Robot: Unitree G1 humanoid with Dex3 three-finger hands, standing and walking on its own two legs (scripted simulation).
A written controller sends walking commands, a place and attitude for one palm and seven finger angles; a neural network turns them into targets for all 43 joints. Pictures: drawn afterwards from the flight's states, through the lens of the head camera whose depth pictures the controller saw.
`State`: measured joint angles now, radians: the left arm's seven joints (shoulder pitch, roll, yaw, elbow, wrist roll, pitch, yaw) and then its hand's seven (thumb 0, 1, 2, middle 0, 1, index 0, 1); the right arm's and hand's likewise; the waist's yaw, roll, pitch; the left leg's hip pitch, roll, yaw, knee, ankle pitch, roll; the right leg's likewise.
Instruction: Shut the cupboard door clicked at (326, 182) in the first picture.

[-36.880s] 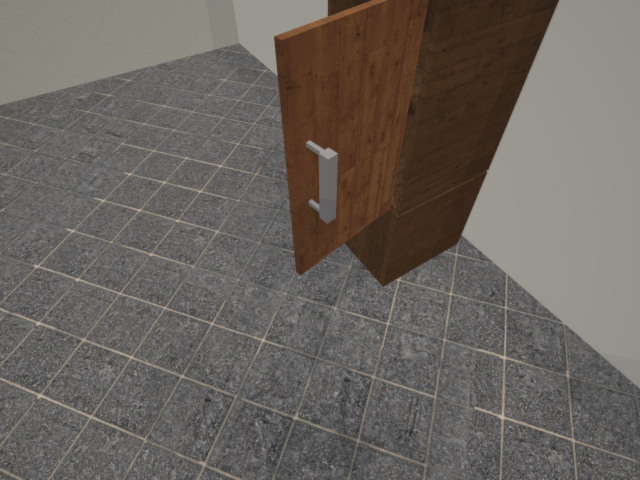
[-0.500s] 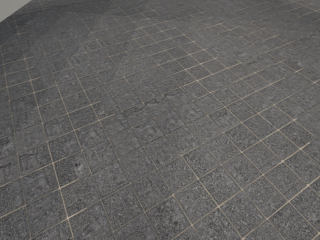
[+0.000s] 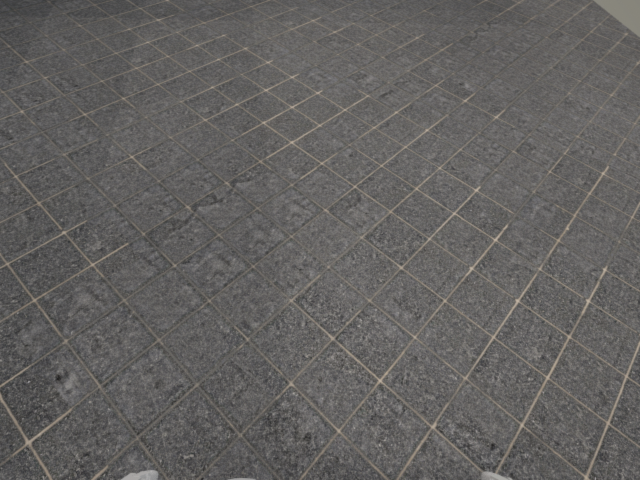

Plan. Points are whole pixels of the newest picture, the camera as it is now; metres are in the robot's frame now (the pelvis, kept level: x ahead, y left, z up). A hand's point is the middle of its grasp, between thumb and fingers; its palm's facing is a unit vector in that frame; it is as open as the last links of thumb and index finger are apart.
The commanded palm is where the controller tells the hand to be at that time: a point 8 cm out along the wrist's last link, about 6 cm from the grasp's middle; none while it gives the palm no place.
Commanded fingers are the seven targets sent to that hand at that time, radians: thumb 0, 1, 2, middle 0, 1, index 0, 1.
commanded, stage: turn to face it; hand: left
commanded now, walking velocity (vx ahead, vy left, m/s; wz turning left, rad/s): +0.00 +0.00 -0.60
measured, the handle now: out of the picture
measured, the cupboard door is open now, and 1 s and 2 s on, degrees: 66 66 66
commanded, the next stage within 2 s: none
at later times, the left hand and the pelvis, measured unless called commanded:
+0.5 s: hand (218, 448) +0.17 +0.14 -0.15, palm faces -0.32 -0.91 -0.26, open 7.4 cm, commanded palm none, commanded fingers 0.00 0.90 0.90 -0.20 -0.30 -0.20 -0.30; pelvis +0.00 -0.01 +0.00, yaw -18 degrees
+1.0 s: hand (223, 406) +0.23 +0.15 -0.16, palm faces -0.55 -0.82 -0.18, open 7.4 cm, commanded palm none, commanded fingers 0.00 0.90 0.90 -0.20 -0.30 -0.20 -0.30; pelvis +0.04 +0.02 +0.02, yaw -36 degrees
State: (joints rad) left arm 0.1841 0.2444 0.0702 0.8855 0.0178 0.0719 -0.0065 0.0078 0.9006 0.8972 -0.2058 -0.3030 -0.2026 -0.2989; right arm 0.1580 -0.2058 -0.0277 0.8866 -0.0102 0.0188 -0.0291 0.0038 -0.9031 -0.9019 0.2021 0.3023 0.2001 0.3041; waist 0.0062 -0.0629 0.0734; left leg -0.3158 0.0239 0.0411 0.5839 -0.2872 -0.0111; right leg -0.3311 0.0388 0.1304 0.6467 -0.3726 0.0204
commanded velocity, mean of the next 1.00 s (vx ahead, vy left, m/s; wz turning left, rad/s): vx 0.00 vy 0.00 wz -0.60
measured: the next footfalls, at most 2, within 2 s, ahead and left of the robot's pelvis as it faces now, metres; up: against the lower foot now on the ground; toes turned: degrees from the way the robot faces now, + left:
right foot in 0.42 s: -0.01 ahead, -0.14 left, +0.00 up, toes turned -21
left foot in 0.80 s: +0.12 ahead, +0.09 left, +0.00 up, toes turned -26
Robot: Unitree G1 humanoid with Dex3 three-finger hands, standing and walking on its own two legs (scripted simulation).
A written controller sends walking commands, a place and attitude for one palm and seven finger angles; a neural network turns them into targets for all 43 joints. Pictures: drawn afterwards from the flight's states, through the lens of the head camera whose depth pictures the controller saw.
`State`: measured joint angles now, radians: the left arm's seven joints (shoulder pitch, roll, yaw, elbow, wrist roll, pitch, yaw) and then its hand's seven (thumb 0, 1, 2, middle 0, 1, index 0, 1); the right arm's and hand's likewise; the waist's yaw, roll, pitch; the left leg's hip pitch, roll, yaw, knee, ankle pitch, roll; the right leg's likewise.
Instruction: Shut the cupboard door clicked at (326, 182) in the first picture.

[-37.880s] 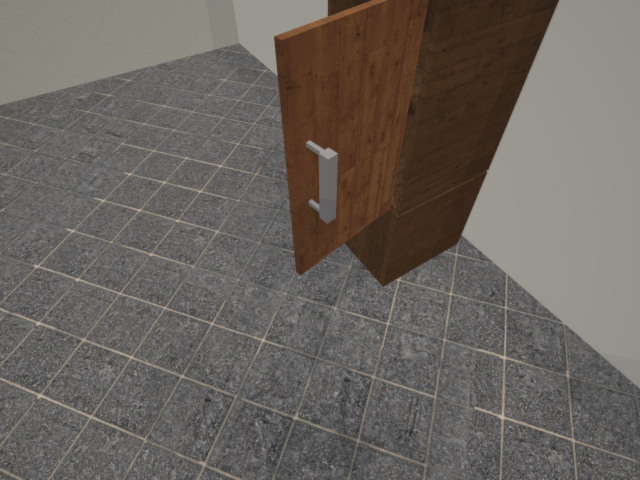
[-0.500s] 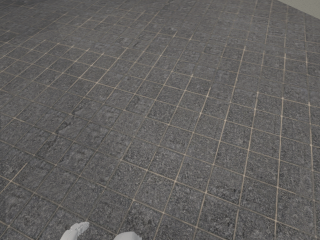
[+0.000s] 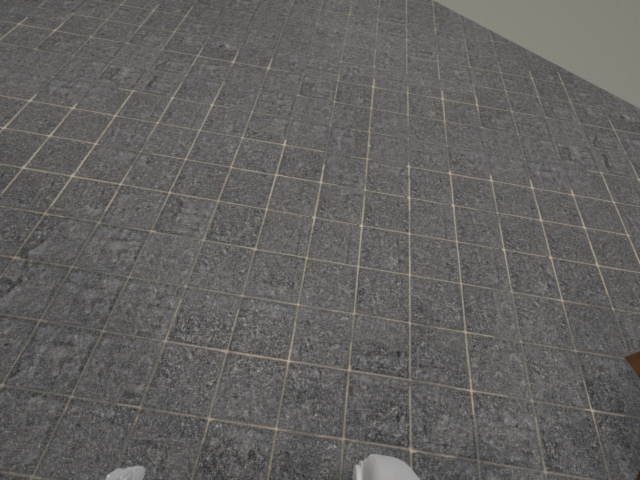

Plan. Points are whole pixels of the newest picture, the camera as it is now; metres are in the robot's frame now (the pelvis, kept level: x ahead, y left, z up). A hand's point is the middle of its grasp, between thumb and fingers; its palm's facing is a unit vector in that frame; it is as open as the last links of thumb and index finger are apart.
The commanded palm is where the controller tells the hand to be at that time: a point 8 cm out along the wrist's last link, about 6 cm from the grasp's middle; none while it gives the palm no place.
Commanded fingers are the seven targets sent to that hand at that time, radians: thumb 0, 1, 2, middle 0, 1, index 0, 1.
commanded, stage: turn to face it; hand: left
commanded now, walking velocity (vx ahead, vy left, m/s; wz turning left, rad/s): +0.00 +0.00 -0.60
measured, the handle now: out of the picture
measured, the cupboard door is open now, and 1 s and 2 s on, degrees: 66 66 66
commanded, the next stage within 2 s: take the last steps up to it in 1.76 s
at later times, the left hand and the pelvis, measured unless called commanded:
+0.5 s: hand (236, 458) +0.16 +0.11 -0.16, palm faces -0.30 -0.92 -0.25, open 7.4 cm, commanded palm none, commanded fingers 0.00 0.90 0.90 -0.20 -0.30 -0.20 -0.30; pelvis +0.02 -0.05 +0.00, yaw -17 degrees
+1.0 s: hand (252, 387) +0.26 +0.11 -0.17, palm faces -0.55 -0.81 -0.23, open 7.4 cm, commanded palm none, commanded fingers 0.00 0.90 0.90 -0.20 -0.30 -0.20 -0.30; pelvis +0.06 -0.02 +0.00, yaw -35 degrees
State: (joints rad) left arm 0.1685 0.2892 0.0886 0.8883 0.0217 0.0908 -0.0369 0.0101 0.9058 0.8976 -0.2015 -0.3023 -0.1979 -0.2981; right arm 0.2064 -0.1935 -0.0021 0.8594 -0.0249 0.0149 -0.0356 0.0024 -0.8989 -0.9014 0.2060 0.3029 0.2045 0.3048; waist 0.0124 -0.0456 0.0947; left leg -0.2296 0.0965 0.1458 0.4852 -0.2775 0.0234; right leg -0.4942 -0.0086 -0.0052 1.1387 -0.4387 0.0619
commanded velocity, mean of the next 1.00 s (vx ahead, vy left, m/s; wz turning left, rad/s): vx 0.00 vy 0.00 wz -0.60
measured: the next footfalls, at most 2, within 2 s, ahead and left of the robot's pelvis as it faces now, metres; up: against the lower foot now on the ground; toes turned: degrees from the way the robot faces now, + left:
right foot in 0.26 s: +0.02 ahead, -0.15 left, +0.00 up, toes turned -15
left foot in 0.70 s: +0.13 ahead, +0.07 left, +0.00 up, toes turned -22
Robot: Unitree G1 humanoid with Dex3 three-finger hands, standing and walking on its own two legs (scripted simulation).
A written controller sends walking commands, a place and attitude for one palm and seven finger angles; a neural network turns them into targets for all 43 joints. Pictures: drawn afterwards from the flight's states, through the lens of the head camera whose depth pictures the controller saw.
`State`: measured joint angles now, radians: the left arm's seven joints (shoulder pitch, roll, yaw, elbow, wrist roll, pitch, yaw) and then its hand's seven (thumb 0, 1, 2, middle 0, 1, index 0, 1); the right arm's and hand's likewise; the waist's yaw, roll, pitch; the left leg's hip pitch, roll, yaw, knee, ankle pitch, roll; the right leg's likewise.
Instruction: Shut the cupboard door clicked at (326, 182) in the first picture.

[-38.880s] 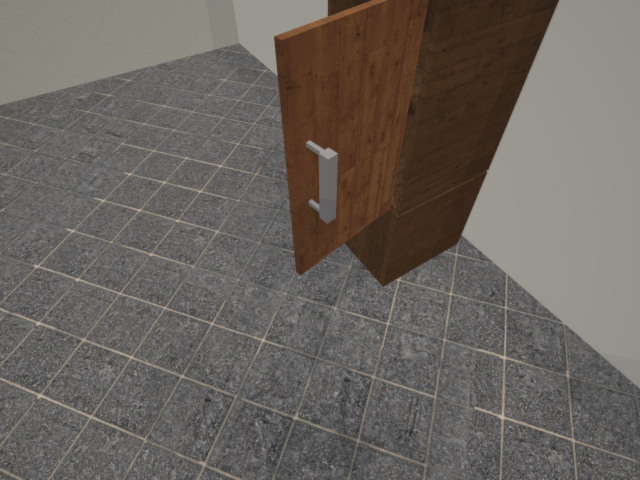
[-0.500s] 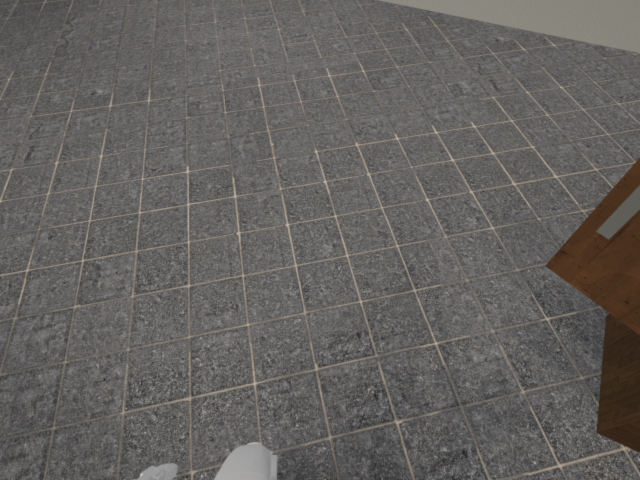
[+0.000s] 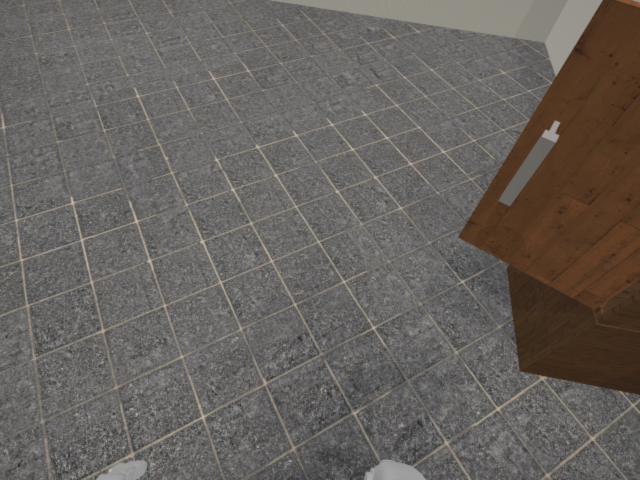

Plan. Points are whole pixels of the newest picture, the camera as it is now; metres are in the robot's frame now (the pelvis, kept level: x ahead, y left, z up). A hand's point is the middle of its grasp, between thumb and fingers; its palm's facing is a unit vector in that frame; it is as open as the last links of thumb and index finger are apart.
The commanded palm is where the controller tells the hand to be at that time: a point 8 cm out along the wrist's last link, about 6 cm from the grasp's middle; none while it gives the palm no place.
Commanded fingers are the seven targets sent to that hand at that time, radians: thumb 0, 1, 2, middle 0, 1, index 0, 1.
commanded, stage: turn to face it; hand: left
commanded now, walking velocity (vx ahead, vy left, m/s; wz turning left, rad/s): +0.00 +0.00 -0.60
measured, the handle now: (529, 164) +0.68 -0.37 -0.04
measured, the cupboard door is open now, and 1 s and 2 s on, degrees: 66 66 66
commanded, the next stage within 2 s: take the last steps up to it in 0.76 s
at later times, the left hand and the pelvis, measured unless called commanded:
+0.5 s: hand (212, 455) +0.16 +0.16 -0.18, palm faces -0.26 -0.94 -0.21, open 7.4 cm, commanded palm none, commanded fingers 0.00 0.90 0.90 -0.20 -0.30 -0.20 -0.30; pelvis +0.04 -0.01 -0.01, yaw -16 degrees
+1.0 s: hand (253, 422) +0.21 +0.11 -0.16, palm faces -0.44 -0.86 -0.24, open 7.4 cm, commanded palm none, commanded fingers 0.00 0.90 0.90 -0.20 -0.30 -0.20 -0.30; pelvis +0.05 -0.03 -0.01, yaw -27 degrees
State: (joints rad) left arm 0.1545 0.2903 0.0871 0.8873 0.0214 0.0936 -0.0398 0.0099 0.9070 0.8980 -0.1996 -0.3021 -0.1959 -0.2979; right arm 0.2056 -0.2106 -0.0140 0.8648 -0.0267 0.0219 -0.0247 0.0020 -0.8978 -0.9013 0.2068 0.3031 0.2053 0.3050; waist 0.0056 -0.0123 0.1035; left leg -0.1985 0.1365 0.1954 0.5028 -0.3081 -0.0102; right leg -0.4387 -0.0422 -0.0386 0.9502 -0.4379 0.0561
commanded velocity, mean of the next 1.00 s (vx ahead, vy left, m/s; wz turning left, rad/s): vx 0.05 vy -0.02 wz -0.40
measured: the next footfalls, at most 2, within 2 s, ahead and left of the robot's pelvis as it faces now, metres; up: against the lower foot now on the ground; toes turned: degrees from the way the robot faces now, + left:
right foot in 0.12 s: +0.03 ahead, -0.15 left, +0.00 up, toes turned -9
left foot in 0.52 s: +0.13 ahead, +0.09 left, +0.00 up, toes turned -14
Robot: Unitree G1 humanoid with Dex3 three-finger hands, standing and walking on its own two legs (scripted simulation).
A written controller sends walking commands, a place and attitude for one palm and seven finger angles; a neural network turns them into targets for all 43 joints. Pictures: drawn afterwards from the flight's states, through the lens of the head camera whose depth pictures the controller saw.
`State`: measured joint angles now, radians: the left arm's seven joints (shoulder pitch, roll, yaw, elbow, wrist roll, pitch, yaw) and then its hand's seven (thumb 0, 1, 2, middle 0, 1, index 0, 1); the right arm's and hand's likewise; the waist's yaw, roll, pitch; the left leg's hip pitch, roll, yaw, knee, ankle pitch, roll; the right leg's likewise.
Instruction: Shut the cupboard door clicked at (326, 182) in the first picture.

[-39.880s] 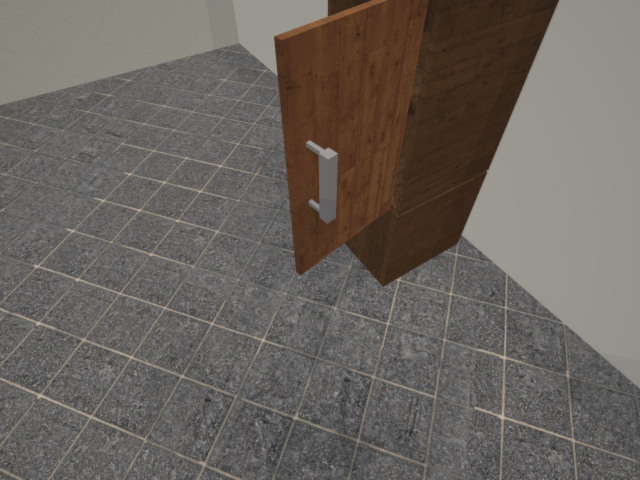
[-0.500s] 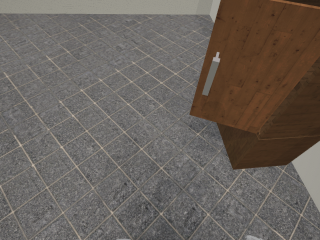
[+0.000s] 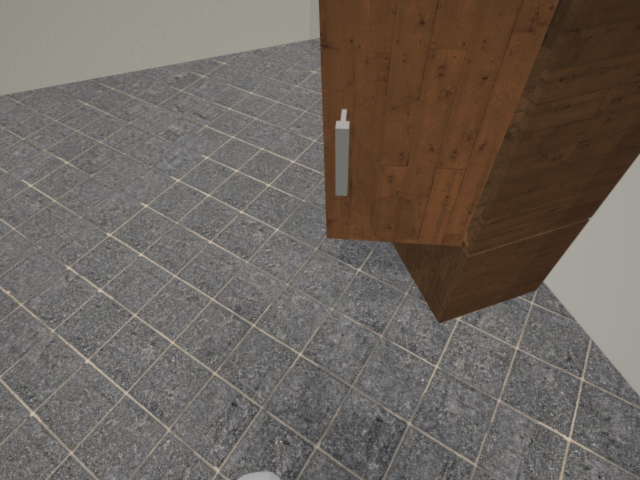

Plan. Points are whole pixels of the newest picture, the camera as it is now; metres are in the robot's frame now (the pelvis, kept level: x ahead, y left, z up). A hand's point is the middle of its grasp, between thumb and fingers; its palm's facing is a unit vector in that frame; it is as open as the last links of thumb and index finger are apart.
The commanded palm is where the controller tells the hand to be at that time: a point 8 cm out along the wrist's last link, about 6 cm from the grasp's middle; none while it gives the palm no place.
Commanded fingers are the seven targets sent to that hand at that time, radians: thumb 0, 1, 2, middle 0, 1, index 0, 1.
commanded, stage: take the last steps up to it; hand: left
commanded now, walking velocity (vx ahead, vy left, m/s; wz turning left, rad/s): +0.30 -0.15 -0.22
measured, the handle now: (342, 153) +0.71 -0.02 -0.03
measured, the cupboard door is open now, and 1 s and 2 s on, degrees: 66 66 66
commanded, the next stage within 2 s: come to a stop and stand still in 0.64 s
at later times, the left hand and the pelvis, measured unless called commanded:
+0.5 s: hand (214, 436) +0.21 +0.18 -0.17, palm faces -0.14 -0.98 -0.15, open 7.4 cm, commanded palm none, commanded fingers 0.00 0.90 0.90 -0.20 -0.30 -0.20 -0.30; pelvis +0.12 -0.01 +0.01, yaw -7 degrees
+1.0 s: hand (303, 363) +0.32 +0.05 -0.16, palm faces -0.09 -0.97 -0.24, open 7.3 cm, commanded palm none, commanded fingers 0.00 0.90 0.90 -0.20 -0.30 -0.20 -0.30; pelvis +0.23 -0.12 +0.00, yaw -7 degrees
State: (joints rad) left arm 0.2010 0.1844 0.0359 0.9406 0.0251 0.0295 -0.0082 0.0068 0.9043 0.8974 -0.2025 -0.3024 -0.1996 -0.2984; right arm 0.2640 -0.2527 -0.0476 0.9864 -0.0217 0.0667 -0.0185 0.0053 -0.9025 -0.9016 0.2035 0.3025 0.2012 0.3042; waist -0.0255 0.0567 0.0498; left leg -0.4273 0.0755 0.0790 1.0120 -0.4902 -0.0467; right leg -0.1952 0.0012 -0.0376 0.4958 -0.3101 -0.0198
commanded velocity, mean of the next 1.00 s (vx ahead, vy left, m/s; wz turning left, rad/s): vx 0.09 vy -0.03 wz -0.07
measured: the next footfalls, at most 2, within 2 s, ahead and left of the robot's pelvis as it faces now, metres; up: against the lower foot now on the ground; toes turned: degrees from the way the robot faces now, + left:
left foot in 0.22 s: +0.11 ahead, +0.11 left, +0.00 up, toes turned +5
right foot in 0.70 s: +0.27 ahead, -0.26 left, +0.00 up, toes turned -6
